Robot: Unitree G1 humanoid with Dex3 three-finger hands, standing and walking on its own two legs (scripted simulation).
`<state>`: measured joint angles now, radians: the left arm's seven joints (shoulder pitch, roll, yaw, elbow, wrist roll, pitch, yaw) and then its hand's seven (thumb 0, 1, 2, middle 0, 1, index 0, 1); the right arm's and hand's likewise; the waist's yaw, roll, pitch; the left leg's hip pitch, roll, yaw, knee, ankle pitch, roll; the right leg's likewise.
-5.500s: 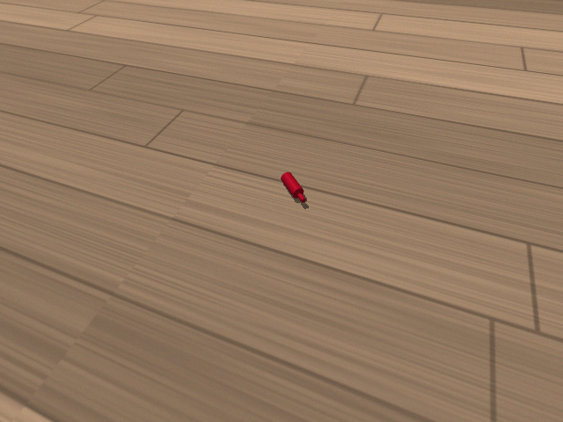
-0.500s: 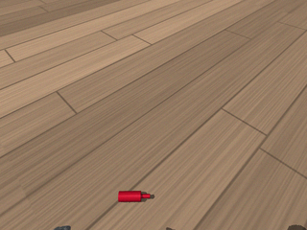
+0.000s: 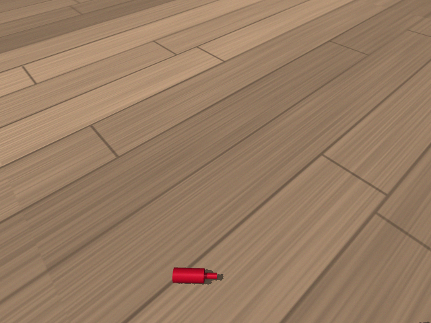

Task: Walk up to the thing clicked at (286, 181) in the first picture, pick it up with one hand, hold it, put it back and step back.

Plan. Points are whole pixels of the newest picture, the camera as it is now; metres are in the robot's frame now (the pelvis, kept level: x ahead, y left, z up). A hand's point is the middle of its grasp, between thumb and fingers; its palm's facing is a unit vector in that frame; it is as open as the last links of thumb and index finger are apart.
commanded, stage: walk up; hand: left
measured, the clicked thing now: (195, 275) +0.45 +0.13 -0.75
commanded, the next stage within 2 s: stand in 0.06 s
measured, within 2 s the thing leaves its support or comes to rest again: neither
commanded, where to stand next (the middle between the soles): +0.04 -0.02 m, yaw +0 degrees
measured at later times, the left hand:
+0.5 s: hand out of the picture +0.08 +0.25 -0.15, palm faces -0.02 -0.94 -0.34, open 7.4 cm
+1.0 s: hand out of the picture +0.08 +0.25 -0.15, palm faces -0.04 -0.94 -0.35, open 7.4 cm
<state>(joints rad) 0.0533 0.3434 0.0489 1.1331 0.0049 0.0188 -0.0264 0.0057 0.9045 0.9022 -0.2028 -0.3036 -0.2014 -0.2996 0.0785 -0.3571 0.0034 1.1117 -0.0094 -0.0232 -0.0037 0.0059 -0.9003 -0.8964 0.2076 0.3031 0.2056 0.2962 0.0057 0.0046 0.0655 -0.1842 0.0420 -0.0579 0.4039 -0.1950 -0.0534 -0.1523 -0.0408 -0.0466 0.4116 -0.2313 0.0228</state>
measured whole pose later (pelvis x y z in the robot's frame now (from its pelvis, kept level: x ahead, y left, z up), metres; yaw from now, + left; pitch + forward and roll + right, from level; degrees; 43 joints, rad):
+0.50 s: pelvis -0.01 +0.00 +0.00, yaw -1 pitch -2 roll +0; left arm 0.08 0.35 0.02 1.14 0.01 -0.01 -0.01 0.01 0.90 0.90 -0.20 -0.30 -0.20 -0.30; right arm 0.08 -0.35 0.00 1.13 -0.01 0.00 0.01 0.01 -0.90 -0.90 0.21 0.30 0.21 0.30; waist 0.00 0.01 0.06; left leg -0.14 0.05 -0.05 0.34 -0.15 -0.06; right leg -0.12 -0.03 -0.04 0.35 -0.19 0.02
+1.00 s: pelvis +0.00 +0.00 +0.00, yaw -1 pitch -2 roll +0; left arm 0.10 0.35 0.01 1.13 0.01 -0.01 -0.01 0.01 0.90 0.90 -0.20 -0.30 -0.20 -0.30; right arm 0.10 -0.35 0.01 1.14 -0.01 0.00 0.01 0.01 -0.90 -0.90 0.21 0.30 0.20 0.30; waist 0.00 0.01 0.06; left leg -0.14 0.05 -0.04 0.33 -0.16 -0.06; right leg -0.12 -0.03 -0.03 0.36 -0.20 0.02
